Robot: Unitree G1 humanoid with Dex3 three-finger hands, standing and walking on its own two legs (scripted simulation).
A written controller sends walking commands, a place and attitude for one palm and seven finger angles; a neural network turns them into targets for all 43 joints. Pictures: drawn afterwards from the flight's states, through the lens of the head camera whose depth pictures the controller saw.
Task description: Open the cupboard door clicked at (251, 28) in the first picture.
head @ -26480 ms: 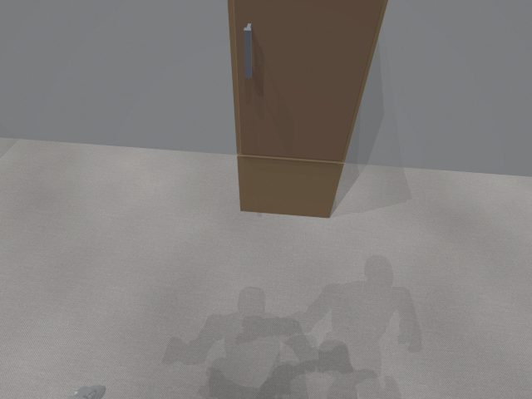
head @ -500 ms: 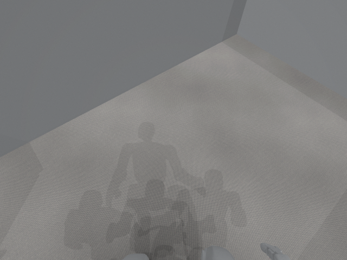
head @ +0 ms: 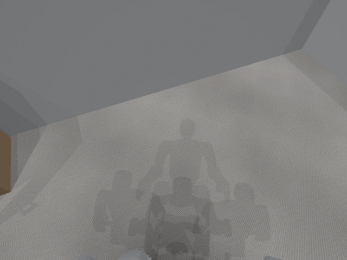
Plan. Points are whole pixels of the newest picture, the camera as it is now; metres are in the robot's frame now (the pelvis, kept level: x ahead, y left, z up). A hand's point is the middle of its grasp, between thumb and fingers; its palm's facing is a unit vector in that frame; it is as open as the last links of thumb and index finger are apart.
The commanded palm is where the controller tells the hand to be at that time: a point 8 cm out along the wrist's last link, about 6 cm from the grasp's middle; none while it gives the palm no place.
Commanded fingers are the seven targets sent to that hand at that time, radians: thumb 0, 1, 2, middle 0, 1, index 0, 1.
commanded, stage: turn to face it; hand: left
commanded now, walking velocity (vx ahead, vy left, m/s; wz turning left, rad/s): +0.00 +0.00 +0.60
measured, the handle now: out of the picture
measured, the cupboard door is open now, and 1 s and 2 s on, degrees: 41 41 41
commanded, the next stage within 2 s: take the last steps up to it in 1.80 s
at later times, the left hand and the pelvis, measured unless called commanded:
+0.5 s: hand out of the picture +0.05 +0.18 -0.14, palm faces +0.28 -0.91 -0.31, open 7.4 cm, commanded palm none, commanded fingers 0.00 0.90 0.90 -0.20 -0.30 -0.20 -0.30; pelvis +0.03 -0.04 +0.00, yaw +17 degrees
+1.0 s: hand out of the picture +0.01 +0.19 -0.16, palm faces +0.58 -0.76 -0.28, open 7.4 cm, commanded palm none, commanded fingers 0.00 0.90 0.90 -0.20 -0.30 -0.20 -0.30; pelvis +0.06 -0.04 +0.00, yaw +35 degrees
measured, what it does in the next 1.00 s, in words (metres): steps on the spot, turning left: left foot, then right foot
